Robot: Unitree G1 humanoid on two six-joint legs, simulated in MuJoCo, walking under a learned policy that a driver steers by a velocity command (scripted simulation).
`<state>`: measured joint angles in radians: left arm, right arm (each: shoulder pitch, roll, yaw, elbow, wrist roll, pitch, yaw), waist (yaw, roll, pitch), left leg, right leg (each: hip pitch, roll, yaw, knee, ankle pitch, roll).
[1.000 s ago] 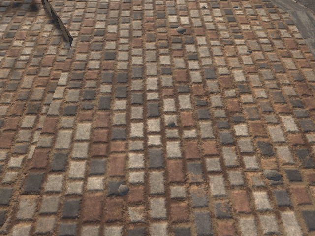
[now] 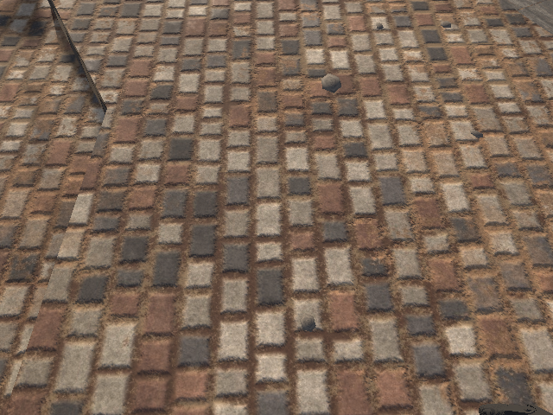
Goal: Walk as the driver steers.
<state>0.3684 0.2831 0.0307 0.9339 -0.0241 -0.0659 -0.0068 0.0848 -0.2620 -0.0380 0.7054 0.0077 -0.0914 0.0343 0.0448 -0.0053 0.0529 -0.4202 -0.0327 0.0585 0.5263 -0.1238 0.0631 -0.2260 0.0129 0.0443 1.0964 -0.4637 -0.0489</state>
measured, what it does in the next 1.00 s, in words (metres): walks ahead: right foot, then left foot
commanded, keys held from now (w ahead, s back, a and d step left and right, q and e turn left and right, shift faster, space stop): w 0.88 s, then w+e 0.12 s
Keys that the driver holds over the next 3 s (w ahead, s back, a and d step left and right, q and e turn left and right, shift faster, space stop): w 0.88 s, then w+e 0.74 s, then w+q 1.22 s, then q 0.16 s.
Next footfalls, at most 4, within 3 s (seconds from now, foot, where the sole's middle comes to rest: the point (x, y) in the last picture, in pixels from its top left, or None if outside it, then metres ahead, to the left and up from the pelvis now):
0.44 right None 0.41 -0.16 -0.76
0.98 left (275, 306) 0.72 0.07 -0.76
1.52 right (382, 236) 0.96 -0.23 -0.76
2.08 left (350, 142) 1.34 -0.15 -0.76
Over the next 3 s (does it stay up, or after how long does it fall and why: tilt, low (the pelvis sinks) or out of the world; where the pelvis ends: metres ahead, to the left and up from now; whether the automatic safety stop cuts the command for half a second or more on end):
stays up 1.64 -0.25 0.00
